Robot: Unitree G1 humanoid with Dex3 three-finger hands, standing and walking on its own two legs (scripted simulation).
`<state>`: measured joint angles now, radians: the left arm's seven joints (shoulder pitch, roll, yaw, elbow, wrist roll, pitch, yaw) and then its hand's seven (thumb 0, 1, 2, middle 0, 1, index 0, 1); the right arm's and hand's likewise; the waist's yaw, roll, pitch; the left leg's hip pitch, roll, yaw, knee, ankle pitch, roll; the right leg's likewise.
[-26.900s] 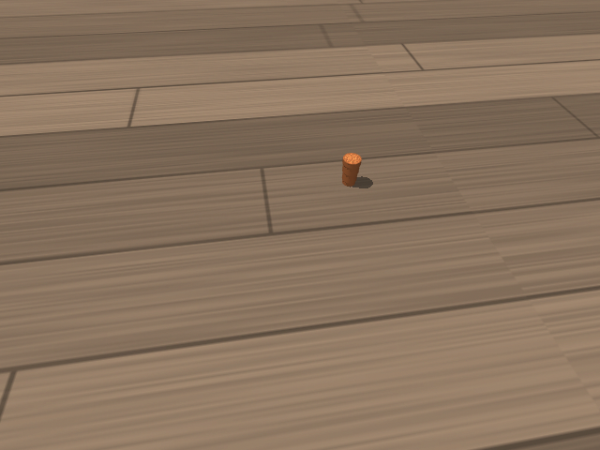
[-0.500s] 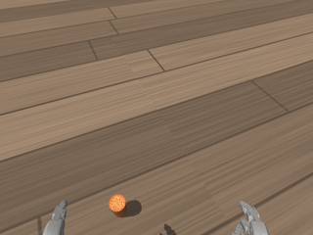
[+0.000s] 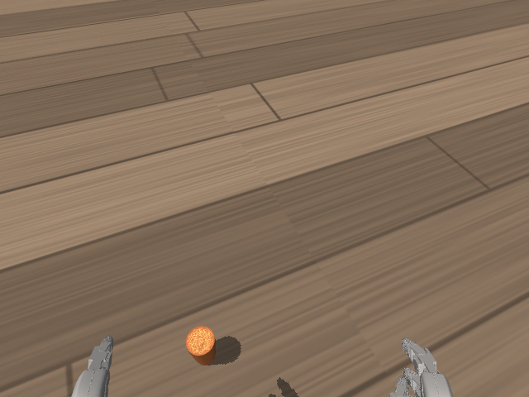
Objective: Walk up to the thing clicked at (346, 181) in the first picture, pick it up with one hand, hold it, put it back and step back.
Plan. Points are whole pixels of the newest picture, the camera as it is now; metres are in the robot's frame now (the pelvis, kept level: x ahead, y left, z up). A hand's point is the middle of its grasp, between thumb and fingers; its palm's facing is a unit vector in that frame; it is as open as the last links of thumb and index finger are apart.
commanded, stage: home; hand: left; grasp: from the side
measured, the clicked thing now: (203, 348) +0.42 +0.19 -0.65
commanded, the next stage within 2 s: stand in 0.36 s
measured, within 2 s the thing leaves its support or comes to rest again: neither
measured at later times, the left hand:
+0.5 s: hand out of the picture +0.16 +0.18 -0.06, palm faces +0.10 -0.96 -0.28, open 17.5 cm
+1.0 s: hand out of the picture +0.13 +0.22 -0.10, palm faces -0.01 -0.94 -0.33, open 8.2 cm
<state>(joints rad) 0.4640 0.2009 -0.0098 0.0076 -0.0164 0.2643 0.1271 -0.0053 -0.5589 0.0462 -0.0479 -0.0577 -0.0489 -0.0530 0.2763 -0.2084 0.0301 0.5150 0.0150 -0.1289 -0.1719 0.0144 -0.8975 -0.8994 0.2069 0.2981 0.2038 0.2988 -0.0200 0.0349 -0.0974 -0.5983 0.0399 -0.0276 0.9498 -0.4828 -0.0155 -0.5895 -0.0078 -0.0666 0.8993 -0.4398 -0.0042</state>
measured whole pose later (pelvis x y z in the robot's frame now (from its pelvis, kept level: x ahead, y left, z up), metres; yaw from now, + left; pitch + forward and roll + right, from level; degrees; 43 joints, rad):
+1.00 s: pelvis -0.01 +0.00 +0.02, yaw +0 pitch +1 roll +0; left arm 0.24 0.30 0.01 0.58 0.05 0.03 0.02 0.01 0.74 0.87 -0.20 -0.30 -0.20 -0.30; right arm 0.18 -0.29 -0.01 0.79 -0.06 -0.03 -0.02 0.01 -0.90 -0.90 0.21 0.30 0.21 0.30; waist 0.02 -0.01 0.02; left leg -0.42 0.00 0.00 0.80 -0.41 0.00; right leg -0.43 -0.04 -0.04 0.81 -0.39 0.00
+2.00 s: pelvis -0.01 +0.00 +0.06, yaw +1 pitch -3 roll +0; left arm 0.12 0.32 0.01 1.18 0.02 -0.01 0.00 0.01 0.90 0.90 -0.20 -0.30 -0.20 -0.30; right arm 0.14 -0.33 0.00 1.15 -0.02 0.00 0.00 0.01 -0.90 -0.90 0.21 0.30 0.20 0.30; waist 0.01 0.02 0.06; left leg -0.11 0.01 -0.01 0.34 -0.18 -0.02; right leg -0.13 -0.02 -0.06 0.35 -0.17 0.00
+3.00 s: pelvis +0.02 -0.01 +0.06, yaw +0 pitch -2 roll +0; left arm 0.09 0.32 0.02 1.16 0.00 -0.02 0.00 0.01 0.90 0.90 -0.20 -0.30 -0.20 -0.30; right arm 0.11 -0.34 0.00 1.14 -0.01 -0.01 0.00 0.01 -0.90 -0.90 0.21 0.30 0.20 0.30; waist 0.00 0.02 0.04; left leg -0.08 0.02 -0.01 0.31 -0.19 -0.02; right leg -0.10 -0.01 -0.06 0.32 -0.19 -0.01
